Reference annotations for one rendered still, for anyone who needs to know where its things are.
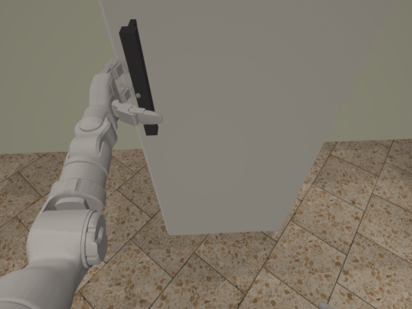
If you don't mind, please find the left robot upper arm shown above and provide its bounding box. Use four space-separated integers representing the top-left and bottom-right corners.
0 209 108 309

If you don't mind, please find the robot left forearm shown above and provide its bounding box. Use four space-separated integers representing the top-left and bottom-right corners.
26 105 117 262

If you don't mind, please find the left robot hand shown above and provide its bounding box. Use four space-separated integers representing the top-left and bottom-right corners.
89 58 163 126

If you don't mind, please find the handle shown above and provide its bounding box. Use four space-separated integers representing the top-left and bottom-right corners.
119 19 158 136

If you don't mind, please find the fridge door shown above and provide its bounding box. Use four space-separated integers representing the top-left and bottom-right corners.
101 0 396 236

